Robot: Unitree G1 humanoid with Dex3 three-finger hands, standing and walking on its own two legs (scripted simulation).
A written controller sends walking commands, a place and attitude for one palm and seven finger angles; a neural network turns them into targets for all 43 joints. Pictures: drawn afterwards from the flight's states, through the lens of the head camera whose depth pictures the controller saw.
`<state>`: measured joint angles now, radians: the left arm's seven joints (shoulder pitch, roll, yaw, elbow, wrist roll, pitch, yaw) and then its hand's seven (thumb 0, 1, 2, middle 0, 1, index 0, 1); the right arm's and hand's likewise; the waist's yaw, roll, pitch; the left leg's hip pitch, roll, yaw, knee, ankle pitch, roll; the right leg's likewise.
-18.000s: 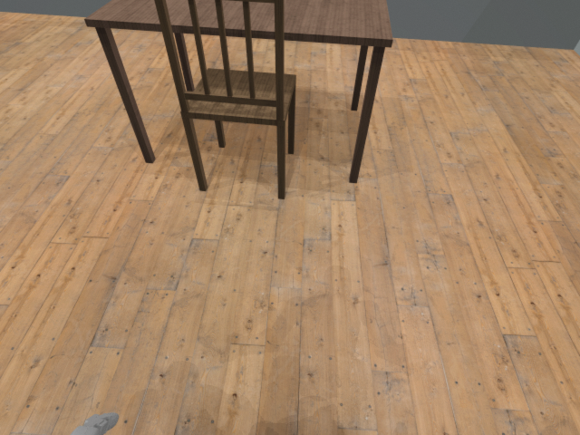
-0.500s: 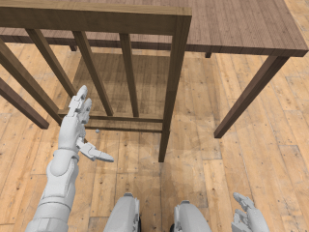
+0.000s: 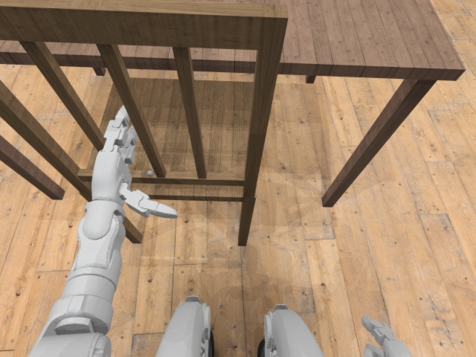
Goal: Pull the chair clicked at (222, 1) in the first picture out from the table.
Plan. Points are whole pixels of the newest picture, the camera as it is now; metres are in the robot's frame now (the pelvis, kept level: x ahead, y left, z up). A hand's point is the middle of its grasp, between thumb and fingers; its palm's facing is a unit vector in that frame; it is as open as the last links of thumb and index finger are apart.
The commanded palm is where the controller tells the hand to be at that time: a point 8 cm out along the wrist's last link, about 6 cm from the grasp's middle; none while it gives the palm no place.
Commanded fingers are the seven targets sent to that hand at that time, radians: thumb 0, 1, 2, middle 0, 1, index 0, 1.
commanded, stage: push the fingers through the gap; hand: left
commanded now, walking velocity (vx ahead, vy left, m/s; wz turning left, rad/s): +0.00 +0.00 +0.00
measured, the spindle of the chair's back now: (141, 126) +0.48 +0.17 +0.05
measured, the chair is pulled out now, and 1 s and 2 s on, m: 0.00 0.00 0.00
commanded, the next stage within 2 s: hook a spindle and tug to test in 0.92 s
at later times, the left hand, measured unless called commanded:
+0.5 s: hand (152, 150) +0.45 +0.15 +0.03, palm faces +0.01 -1.00 -0.04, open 16.9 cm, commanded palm +0.43 +0.20 +0.02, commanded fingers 0.00 -0.50 0.30 -0.06 -0.08 -0.06 -0.08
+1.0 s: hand (153, 144) +0.46 +0.15 +0.03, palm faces +0.01 -1.00 -0.05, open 16.9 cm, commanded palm +0.43 +0.20 +0.02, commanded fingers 0.00 -0.50 0.30 -0.06 -0.08 -0.06 -0.08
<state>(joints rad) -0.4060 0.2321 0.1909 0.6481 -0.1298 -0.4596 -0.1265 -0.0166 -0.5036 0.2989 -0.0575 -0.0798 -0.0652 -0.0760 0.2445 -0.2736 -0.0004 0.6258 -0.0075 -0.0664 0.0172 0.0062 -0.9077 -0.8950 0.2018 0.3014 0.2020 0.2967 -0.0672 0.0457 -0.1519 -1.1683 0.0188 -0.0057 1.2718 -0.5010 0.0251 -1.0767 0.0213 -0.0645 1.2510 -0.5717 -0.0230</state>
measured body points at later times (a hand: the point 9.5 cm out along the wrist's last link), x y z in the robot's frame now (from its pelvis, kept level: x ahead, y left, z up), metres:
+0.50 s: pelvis +0.00 +0.00 -0.01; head +0.13 +0.00 +0.42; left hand +0.45 +0.21 +0.03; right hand +0.07 -0.27 -0.12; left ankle +0.05 +0.10 -0.62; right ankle +0.01 -0.11 -0.62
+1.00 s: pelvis +0.00 +0.00 +0.00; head +0.14 +0.01 +0.42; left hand +0.46 +0.21 +0.03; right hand +0.06 -0.27 -0.13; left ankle +0.05 +0.10 -0.62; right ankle +0.01 -0.11 -0.62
